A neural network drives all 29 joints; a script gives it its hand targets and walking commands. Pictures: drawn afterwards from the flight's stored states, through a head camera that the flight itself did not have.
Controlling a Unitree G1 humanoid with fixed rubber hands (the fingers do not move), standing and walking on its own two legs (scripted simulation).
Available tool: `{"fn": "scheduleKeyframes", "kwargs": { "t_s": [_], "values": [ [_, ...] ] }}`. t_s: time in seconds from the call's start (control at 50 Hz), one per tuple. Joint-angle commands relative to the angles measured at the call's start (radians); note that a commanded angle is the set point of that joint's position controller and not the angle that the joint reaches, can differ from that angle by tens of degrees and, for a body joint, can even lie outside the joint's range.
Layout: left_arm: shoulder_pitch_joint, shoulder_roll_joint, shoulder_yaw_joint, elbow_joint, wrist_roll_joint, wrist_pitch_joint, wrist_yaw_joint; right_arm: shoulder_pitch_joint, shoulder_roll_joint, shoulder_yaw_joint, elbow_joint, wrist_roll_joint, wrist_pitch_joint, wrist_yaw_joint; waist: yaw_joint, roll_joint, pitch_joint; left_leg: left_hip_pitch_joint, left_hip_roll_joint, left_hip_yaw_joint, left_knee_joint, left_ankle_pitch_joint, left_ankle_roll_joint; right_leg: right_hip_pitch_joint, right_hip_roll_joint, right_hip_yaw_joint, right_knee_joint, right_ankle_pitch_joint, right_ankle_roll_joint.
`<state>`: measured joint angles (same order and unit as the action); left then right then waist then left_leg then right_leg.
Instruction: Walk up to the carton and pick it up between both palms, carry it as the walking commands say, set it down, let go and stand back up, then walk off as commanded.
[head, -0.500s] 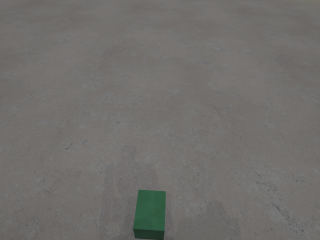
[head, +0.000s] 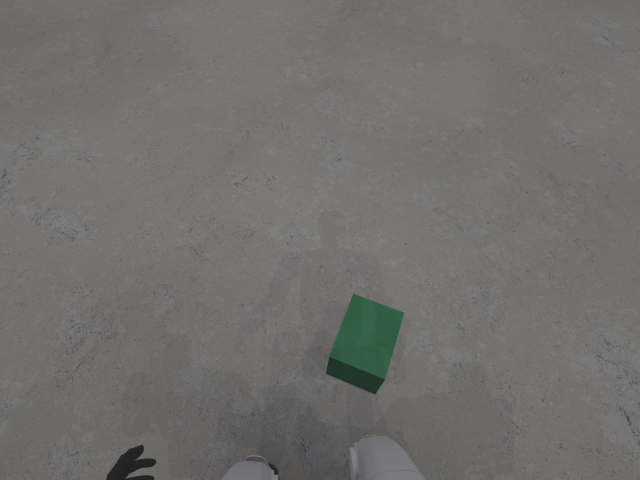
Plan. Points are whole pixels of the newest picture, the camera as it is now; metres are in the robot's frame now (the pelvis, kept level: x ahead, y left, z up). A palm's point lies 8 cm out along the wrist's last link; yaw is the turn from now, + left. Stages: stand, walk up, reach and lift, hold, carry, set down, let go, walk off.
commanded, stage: walk off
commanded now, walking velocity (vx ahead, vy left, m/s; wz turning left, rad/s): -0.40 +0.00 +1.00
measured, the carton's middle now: (364, 343) +0.51 -0.18 -0.67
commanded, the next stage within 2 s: none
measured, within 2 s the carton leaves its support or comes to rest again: neither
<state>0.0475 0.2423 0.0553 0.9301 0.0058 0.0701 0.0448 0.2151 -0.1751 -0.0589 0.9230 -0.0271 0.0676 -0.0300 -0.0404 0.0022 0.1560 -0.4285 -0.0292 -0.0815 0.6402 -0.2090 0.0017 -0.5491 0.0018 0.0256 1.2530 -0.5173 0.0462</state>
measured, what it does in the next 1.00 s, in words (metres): walks backwards, turning left: right foot, then left foot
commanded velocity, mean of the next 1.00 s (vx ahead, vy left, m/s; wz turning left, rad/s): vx -0.40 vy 0.00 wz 1.00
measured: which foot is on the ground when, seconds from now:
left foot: down 0.00-0.20, up 0.22-0.62, down 0.64-1.00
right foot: up 0.00-0.18, down 0.20-0.62, up 0.64-1.00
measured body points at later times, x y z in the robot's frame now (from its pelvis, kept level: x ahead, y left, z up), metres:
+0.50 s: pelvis -0.19 -0.09 +0.02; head -0.12 -0.10 +0.46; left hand -0.21 +0.19 -0.10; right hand +0.02 -0.30 -0.14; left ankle -0.36 +0.02 -0.61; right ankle -0.06 -0.15 -0.72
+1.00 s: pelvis -0.39 -0.15 +0.02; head -0.37 -0.07 +0.46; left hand -0.56 +0.09 -0.14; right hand -0.10 -0.23 -0.10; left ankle -0.41 -0.04 -0.72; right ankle -0.27 -0.30 -0.63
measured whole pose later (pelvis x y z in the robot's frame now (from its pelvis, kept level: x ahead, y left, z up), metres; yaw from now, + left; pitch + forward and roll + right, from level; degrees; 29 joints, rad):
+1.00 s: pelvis -0.39 -0.15 +0.02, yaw +56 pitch +2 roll -4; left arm 0.12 0.31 0.08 0.86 0.01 0.11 0.03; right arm 0.15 -0.24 -0.09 0.82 0.01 0.07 0.02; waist -0.02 -0.01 0.14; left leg -0.39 -0.08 -0.24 0.47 -0.11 0.01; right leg -0.47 0.02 0.06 1.12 -0.40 0.05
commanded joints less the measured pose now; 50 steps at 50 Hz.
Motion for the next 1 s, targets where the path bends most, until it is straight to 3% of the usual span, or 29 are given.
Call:
{"fn": "scheduleKeyframes", "kwargs": {
  "t_s": [0.0,0.04,0.08,0.14,0.16,0.18,0.2,0.22,0.26,0.3,0.34,0.4,0.42,0.5,0.56,0.58,0.6,0.62,0.64,0.68,0.74,0.8,0.82,0.86,0.88,0.92,0.94,0.96,0.98],
  "values": [
    [0.054,0.027,0.001,-0.071,-0.004,0.004,0.02,0.04,-0.227,-0.067,-0.08,-0.006,-0.019,0.003,0.013,0.118,-0.228,0.144,0.229,-0.365,-0.261,0.543,0.125,0.082,0.015,0.036,-0.126,0.062,-0.007],
    [0.058,0.08,0.017,-0.095,-0.016,0.005,0.017,0.035,-0.225,-0.078,-0.085,0.0,-0.014,0.017,-0.007,0.175,-0.301,0.276,0.192,-0.405,-0.299,0.386,0.096,0.103,0.045,0.048,-0.277,0.048,0.009],
    [0.124,0.087,0.021,-0.075,-0.035,0.0,0.014,-0.029,-0.289,-0.108,-0.107,-0.002,0.001,0.029,0.011,0.123,-0.336,0.254,0.188,-0.421,-0.345,0.211,0.071,0.221,0.066,0.039,-0.435,0.037,-0.002],
    [0.305,0.095,0.036,-0.026,-0.04,-0.003,0.027,-0.139,-0.25,-0.1,-0.126,0.006,0.017,0.032,0.098,0.257,-0.262,-0.057,0.082,-0.399,-0.504,-0.197,-0.063,0.566,0.097,-0.008,-0.791,0.081,-0.052],
    [0.308,0.096,0.034,-0.028,-0.03,-0.002,0.047,-0.103,-0.15,-0.078,-0.123,0.016,0.011,0.034,0.102,0.115,-0.209,-0.087,0.024,-0.351,-0.306,-0.311,-0.092,0.531,-0.06,0.128,-0.981,0.035,-0.085],
    [0.213,0.264,0.055,-0.092,-0.006,0.002,0.047,-0.02,-0.077,-0.069,-0.121,0.023,0.011,0.028,0.057,-0.327,-0.244,-0.149,-0.191,-0.039,0.262,-0.423,-0.139,0.397,-0.426,0.444,-1.051,-0.064,-0.191],
    [0.04,0.258,0.055,-0.139,0.034,0.003,0.06,-0.091,-0.214,-0.104,-0.145,-0.004,0.013,0.025,0.039,-0.322,-0.135,-0.22,-0.069,0.036,0.61,-0.425,-0.159,0.096,-0.556,0.442,-1.081,0.187,-0.349],
    [-0.025,0.167,0.034,-0.174,0.046,-0.002,0.052,-0.102,-0.221,-0.098,-0.135,-0.028,0.022,0.034,0.03,-0.213,-0.092,-0.09,-0.032,-0.035,0.701,-0.376,-0.12,-0.097,-0.463,0.328,-1.078,0.273,-0.296],
    [-0.162,0.105,0.012,-0.22,0.034,-0.018,0.039,-0.017,-0.201,-0.106,-0.079,-0.006,0.034,0.058,-0.061,-0.015,-0.151,-0.01,-0.002,0.022,0.906,-0.235,-0.099,-0.023,-0.306,0.079,-0.98,0.53,-0.206],
    [-0.093,0.135,0.024,-0.208,0.026,-0.027,0.042,0.088,-0.158,-0.106,-0.054,0.013,0.049,0.052,-0.077,-0.038,-0.201,-0.091,-0.033,0.064,0.983,-0.199,-0.123,0.178,-0.275,0.02,-0.916,0.647,-0.202],
    [-0.003,0.105,0.02,-0.19,0.02,-0.029,0.03,0.007,-0.147,-0.092,-0.079,0.014,0.038,0.057,-0.003,-0.087,-0.19,-0.163,-0.016,0.071,0.819,-0.188,-0.136,0.364,-0.229,-0.024,-0.849,0.723,-0.209],
    [0.15,0.169,0.043,-0.149,0.031,-0.038,0.017,-0.105,-0.196,-0.093,-0.144,0.02,0.045,0.064,0.084,-0.281,-0.251,-0.19,0.004,0.084,0.57,-0.242,-0.157,0.656,-0.289,0.005,-0.832,0.693,-0.221],
    [0.145,0.219,0.064,-0.149,0.034,-0.042,0.019,-0.078,-0.183,-0.093,-0.148,0.033,0.046,0.08,0.056,-0.293,-0.312,-0.141,0.052,0.039,0.479,-0.287,-0.152,0.691,-0.37,0.057,-0.838,0.645,-0.227],
    [0.183,0.183,0.063,-0.14,0.017,-0.039,0.005,-0.119,-0.193,-0.084,-0.154,0.041,0.067,0.083,0.093,-0.316,-0.255,0.056,0.017,0.159,0.148,-0.407,-0.105,0.569,-0.355,-0.033,-0.825,0.599,-0.203],
    [0.154,0.229,0.075,-0.141,0.021,-0.032,0.007,0.049,-0.186,-0.076,-0.118,0.047,0.054,0.084,0.036,-0.322,-0.271,0.23,0.054,0.196,-0.026,-0.259,-0.067,0.43,-0.394,-0.13,-0.856,0.317,-0.136],
    [0.102,0.247,0.086,-0.157,0.004,-0.032,0.001,0.089,-0.179,-0.08,-0.091,0.051,0.051,0.076,-0.027,-0.189,-0.227,0.268,0.091,0.127,-0.19,-0.115,-0.057,0.322,-0.345,-0.179,-0.753,0.242,-0.069],
    [0.065,0.176,0.065,-0.185,-0.002,-0.026,-0.013,0.132,-0.283,-0.085,-0.097,0.019,0.037,0.069,-0.085,0.174,-0.106,0.306,0.272,-0.209,-0.377,0.086,-0.024,-0.013,-0.199,-0.285,-0.453,-0.001,0.011],
    [0.056,0.089,0.043,-0.207,0.015,-0.007,-0.011,0.053,-0.415,-0.102,-0.136,0.012,0.025,0.068,-0.029,0.318,-0.072,0.204,0.462,-0.412,-0.314,0.406,0.043,-0.193,-0.126,-0.136,-0.25,-0.2,0.051],
    [0.06,0.084,0.048,-0.189,0.017,0.01,-0.021,-0.004,-0.418,-0.105,-0.14,0.005,0.032,0.064,-0.009,0.164,-0.11,0.166,0.414,-0.239,-0.268,0.477,0.026,-0.129,-0.16,-0.025,-0.129,-0.098,0.043],
    [-0.052,0.103,0.033,-0.25,0.01,0.011,-0.023,-0.106,-0.445,-0.115,-0.171,-0.006,0.011,0.038,-0.04,0.422,-0.073,-0.024,0.311,-0.298,-0.384,0.124,0.02,-0.094,-0.144,0.064,-0.104,0.002,0.022],
    [0.146,0.132,0.051,-0.136,0.014,-0.01,-0.026,-0.165,-0.314,-0.072,-0.175,0.017,0.009,0.023,0.055,0.281,-0.172,0.27,0.229,-0.19,-0.238,0.328,0.039,-0.183,-0.079,0.029,0.065,0.18,0.026],
    [0.065,0.106,0.032,-0.155,0.027,-0.009,-0.029,-0.026,-0.292,-0.075,-0.147,0.04,0.013,0.041,0.001,0.111,-0.189,0.225,0.206,-0.275,-0.24,0.376,0.043,-0.101,-0.066,0.031,0.104,0.16,0.0],
    [0.039,0.099,0.03,-0.153,0.026,0.001,-0.028,-0.016,-0.308,-0.084,-0.132,0.027,0.005,0.037,-0.02,0.142,-0.216,0.353,0.218,-0.316,-0.234,0.422,0.0,-0.159,-0.052,0.039,0.099,0.159,0.006],
    [0.05,0.138,0.041,-0.17,0.016,0.002,-0.028,-0.003,-0.353,-0.103,-0.151,0.031,-0.014,0.034,-0.014,0.057,-0.27,0.374,0.234,-0.393,-0.239,0.355,0.029,-0.109,-0.04,0.061,0.021,0.168,-0.006],
    [0.052,0.116,0.033,-0.163,0.009,0.002,-0.021,-0.002,-0.296,-0.081,-0.142,0.022,-0.022,0.029,0.006,0.072,-0.223,0.329,0.224,-0.395,-0.236,0.418,0.041,-0.092,-0.026,0.069,-0.036,0.158,-0.01],
    [0.008,0.121,0.038,-0.187,0.002,0.007,-0.014,0.04,-0.275,-0.082,-0.144,0.04,-0.01,0.042,-0.042,0.192,-0.24,0.436,0.215,-0.502,-0.302,0.334,0.043,-0.092,0.011,0.058,-0.171,0.102,0.009],
    [0.008,0.109,0.036,-0.172,-0.006,0.017,-0.004,0.036,-0.258,-0.073,-0.125,0.028,-0.01,0.042,-0.052,0.194,-0.242,0.505,0.225,-0.572,-0.364,0.266,-0.007,-0.088,0.031,0.072,-0.243,0.067,0.012],
    [0.047,0.089,0.031,-0.184,-0.016,0.019,-0.006,0.011,-0.309,-0.094,-0.141,0.03,-0.006,0.038,-0.007,0.249,-0.178,0.38,0.182,-0.506,-0.322,0.337,0.016,-0.059,0.018,0.078,-0.225,0.064,0.019],
    [0.078,0.135,0.046,-0.163,-0.016,0.008,0.001,-0.032,-0.295,-0.093,-0.148,0.035,-0.004,0.032,-0.007,0.23,-0.261,0.424,0.143,-0.476,-0.346,0.159,-0.013,0.012,0.028,0.091,-0.303,0.082,0.003]
  ]
}}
